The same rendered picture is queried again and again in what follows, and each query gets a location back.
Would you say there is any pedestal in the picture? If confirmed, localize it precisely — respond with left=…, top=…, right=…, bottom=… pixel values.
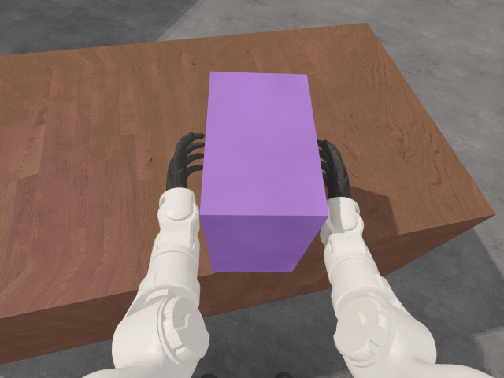
left=0, top=23, right=496, bottom=365

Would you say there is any robot right forearm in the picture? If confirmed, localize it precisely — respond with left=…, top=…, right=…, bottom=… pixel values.
left=320, top=197, right=412, bottom=319

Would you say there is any robot left upper arm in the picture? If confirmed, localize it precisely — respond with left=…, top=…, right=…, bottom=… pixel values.
left=82, top=295, right=209, bottom=378

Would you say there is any right robot hand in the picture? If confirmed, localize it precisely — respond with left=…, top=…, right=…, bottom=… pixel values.
left=317, top=139, right=351, bottom=199

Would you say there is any carton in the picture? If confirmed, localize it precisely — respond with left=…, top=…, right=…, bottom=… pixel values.
left=199, top=72, right=329, bottom=272

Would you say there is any robot left forearm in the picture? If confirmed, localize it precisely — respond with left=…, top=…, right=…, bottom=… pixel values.
left=112, top=187, right=200, bottom=368

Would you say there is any robot right upper arm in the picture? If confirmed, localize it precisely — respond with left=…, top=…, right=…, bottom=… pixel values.
left=334, top=295, right=494, bottom=378

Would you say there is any left robot hand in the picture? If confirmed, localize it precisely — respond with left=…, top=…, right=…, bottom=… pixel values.
left=166, top=132, right=205, bottom=190

